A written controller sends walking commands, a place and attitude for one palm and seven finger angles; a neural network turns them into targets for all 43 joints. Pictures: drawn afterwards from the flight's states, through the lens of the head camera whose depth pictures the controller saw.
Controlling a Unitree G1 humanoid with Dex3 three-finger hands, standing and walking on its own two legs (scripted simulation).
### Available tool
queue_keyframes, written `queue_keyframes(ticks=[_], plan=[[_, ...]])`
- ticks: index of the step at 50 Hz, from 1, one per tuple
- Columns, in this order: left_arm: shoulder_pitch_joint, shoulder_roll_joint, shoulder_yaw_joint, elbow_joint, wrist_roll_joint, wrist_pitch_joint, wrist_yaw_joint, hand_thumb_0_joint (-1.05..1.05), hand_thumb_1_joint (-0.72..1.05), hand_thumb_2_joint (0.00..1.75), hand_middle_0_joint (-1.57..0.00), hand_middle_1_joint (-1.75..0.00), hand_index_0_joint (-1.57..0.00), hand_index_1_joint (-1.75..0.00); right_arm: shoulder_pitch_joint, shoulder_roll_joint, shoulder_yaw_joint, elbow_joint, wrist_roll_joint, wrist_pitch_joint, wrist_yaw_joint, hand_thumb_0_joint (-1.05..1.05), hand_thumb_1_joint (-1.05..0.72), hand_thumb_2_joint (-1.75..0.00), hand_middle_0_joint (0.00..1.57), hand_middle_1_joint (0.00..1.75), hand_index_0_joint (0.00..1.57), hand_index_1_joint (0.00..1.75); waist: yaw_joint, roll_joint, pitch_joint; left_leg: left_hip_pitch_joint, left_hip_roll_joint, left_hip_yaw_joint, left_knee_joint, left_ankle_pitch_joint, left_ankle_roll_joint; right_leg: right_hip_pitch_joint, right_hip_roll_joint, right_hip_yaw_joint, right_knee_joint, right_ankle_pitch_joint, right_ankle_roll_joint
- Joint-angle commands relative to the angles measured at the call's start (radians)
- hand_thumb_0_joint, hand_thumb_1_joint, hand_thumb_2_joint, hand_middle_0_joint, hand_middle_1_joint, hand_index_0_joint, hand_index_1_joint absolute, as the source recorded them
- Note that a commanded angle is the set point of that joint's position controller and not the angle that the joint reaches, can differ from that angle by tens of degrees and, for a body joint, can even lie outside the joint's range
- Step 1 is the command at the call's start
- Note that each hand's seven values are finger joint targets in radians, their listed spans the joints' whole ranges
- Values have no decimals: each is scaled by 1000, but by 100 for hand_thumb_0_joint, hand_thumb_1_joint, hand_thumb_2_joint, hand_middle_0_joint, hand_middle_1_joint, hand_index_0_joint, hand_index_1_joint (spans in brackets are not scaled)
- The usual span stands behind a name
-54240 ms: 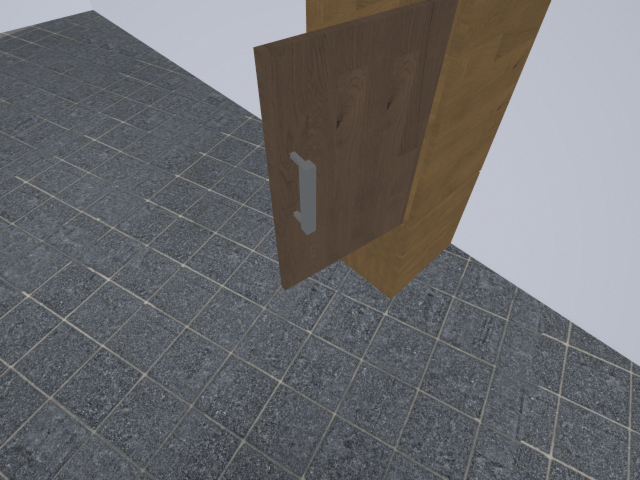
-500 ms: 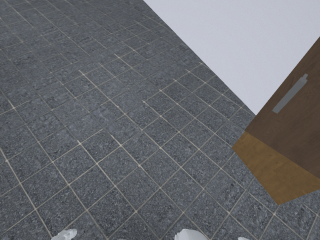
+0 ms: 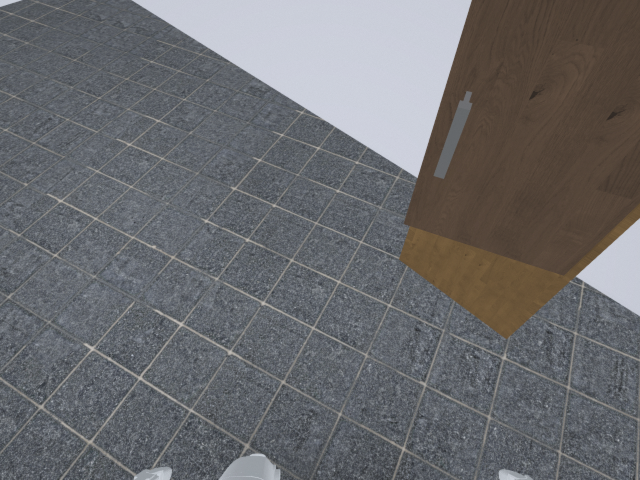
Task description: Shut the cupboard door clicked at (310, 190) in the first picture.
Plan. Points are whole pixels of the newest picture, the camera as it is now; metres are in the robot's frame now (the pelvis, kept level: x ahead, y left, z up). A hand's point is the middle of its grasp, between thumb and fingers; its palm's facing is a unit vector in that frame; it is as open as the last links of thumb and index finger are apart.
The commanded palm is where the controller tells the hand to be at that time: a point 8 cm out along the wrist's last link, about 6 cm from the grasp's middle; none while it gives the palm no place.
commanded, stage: turn to face it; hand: left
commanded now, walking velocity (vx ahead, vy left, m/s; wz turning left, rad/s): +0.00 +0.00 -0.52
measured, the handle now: (453, 136) +0.71 -0.21 -0.02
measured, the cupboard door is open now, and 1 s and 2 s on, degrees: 21 21 21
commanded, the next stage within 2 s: take the last steps up to it in 0.40 s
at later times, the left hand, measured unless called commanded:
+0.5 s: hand (216, 439) +0.18 +0.17 -0.16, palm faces -0.26 -0.93 -0.27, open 7.4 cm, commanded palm none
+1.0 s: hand (251, 415) +0.22 +0.12 -0.17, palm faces -0.37 -0.92 -0.14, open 7.4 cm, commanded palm none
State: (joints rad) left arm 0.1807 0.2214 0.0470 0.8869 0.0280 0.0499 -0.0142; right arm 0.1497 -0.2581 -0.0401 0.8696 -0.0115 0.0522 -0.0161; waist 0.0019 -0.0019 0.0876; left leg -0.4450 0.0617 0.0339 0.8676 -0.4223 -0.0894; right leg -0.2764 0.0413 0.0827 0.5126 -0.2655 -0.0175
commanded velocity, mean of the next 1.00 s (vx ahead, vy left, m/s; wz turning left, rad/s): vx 0.15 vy -0.08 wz -0.27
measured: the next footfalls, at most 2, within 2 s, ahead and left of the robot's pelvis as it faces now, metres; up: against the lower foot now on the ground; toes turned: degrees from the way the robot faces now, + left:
left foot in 0.08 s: +0.06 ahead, +0.13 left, +0.00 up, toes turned +0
right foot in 0.44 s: +0.02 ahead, -0.13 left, +0.00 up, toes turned -16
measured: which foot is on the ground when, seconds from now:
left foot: up 0.00-0.06, down 0.08-0.46, up 0.48-0.74, down 0.76-1.00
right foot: down 0.00-0.08, up 0.10-0.42, down 0.44-0.76, up 0.78-1.00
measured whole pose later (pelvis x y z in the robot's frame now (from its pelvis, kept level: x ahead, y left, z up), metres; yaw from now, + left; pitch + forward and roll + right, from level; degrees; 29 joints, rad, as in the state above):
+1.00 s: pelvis +0.09 -0.04 +0.01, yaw -22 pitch +1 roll -2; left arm 0.20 0.24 0.08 0.99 0.04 0.06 -0.06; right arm 0.40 -0.17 -0.01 1.01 -0.04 -0.04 -0.03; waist -0.03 -0.04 0.04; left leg -0.11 0.13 0.19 0.39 -0.28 -0.03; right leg -0.58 -0.05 -0.01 1.05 -0.23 0.01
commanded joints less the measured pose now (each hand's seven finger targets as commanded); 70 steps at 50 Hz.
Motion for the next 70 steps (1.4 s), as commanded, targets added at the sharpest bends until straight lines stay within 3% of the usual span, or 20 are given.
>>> queue_keyframes(ticks=[1,3,4,5,13,20,23,27,33,36,37,38,39,46,56,58,59,61,65,70], plan=[[-37,226,71,-76,-6,-17,18,0,90,90,-20,-30,-20,-30,69,-81,-24,-70,8,-33,-13,0,-90,-90,20,30,20,30,-24,-150,-156,127,-31,-9,-252,92,14,54,-222,277,-71,388,-134],[-59,169,61,-92,-16,-9,13,0,90,90,-20,-30,-20,-30,149,-130,-31,-49,1,-49,-17,0,-90,-90,20,30,20,30,-56,2,-176,333,63,-104,-516,207,50,-102,-102,190,50,170,-41],[-10,110,50,-105,-24,-6,3,0,90,90,-20,-30,-20,-30,152,-232,-46,-57,-16,-55,-19,0,-90,-90,20,30,20,30,-41,276,-182,424,300,-336,-569,306,149,-261,31,45,247,-154,14],[-8,128,50,-112,-14,-9,-1,0,90,90,-20,-30,-20,-30,149,-248,-46,-75,-18,-48,-19,0,-90,-90,20,30,20,30,-46,302,-165,341,420,-403,-597,299,242,-265,13,-34,453,-360,31],[-77,86,40,-75,-10,1,-22,0,90,90,-20,-30,-20,-30,148,-153,-31,-36,-20,-56,-31,0,-90,-90,20,30,20,30,-42,173,-158,430,256,-48,-459,796,225,-243,-55,-112,453,-203,68],[6,89,34,-34,-10,-13,-13,0,90,90,-20,-30,-20,-30,121,-174,-46,5,-12,-40,-15,0,-90,-90,20,30,20,30,7,182,-152,263,237,20,-358,572,155,95,-27,-172,-32,61,26],[137,268,58,12,-6,-33,15,0,90,90,-20,-30,-20,-30,60,-68,-21,-43,2,-28,-8,0,-90,-90,20,30,20,30,74,-201,-157,-86,12,74,93,-223,30,264,-450,256,-172,590,-190],[-4,169,42,-7,-7,-34,31,0,90,90,-20,-30,-20,-30,97,-70,-21,20,-7,-22,-11,0,-90,-90,20,30,20,30,-7,-182,-131,-117,38,-12,247,-63,19,201,-297,110,-165,436,-192],[-3,175,50,13,5,-45,12,0,90,90,-20,-30,-20,-30,86,-46,-24,13,-17,-41,10,0,-90,-90,20,30,20,30,-2,-176,-53,6,23,62,-62,-29,32,58,-257,130,-271,-134,-192],[-37,159,52,16,-7,-41,3,0,90,90,-20,-30,-20,-30,230,-42,-17,58,-19,-68,-3,0,-90,-90,20,30,20,30,-73,-114,-75,275,-10,105,-363,132,40,-58,-190,100,-161,-191,-143],[-34,111,41,10,-14,-38,-4,0,90,90,-20,-30,-20,-30,311,-85,-25,86,-24,-80,-11,0,-90,-90,20,30,20,30,-105,23,-90,425,56,6,-491,77,59,-184,-120,51,-9,-223,-97],[-13,35,26,-12,-17,-35,-16,0,90,90,-20,-30,-20,-30,379,-193,-51,101,-39,-83,-17,0,-90,-90,20,30,20,30,-121,332,-82,507,322,-377,-626,-166,140,-386,5,-81,289,-289,-30],[-88,59,30,-60,-4,-38,-23,0,90,90,-20,-30,-20,-30,420,-240,-55,93,-39,-82,-31,0,-90,-90,20,30,20,30,-148,265,-36,431,476,-554,-733,-285,226,-451,-28,-59,469,-301,-21],[-32,40,37,19,4,-22,-49,0,90,90,-20,-30,-20,-30,289,-107,-17,94,-24,-113,-32,0,-90,-90,20,30,20,30,-38,138,-10,366,296,-36,-664,312,174,-420,-109,-65,603,31,34],[-51,53,30,40,-1,-43,-48,0,90,90,-20,-30,-20,-30,254,-140,-50,140,-25,-92,-12,0,-90,-90,20,30,20,30,-18,194,-18,286,287,101,-552,352,154,-85,-81,-200,116,82,11],[192,125,48,118,0,-68,-35,0,90,90,-20,-30,-20,-30,234,-120,-47,141,-14,-88,-2,0,-90,-90,20,30,20,30,90,23,-138,193,182,182,-231,426,104,254,-48,-192,-29,93,-25],[330,228,75,165,7,-85,-17,0,90,90,-20,-30,-20,-30,241,-35,-28,126,2,-92,7,0,-90,-90,20,30,20,30,143,-241,-245,-36,61,215,62,82,75,480,-282,101,-122,66,-99],[274,238,65,160,-8,-86,6,0,90,90,-20,-30,-20,-30,187,-4,-20,88,10,-83,-3,0,-90,-90,20,30,20,30,95,-284,-232,-181,22,3,398,-182,90,377,-411,313,-256,150,-194],[42,82,20,109,-2,-90,31,0,90,90,-20,-30,-20,-30,199,16,-12,126,-13,-67,2,0,-90,-90,20,30,20,30,-27,-108,-152,-34,86,-3,232,-28,71,115,-319,3,-215,308,-176],[28,64,12,130,-6,-90,30,0,90,90,-20,-30,-20,-30,220,63,10,135,-13,-66,4,0,-90,-90,20,30,20,30,-50,-104,-97,145,24,56,-188,103,60,20,-273,-42,-197,277,-165]])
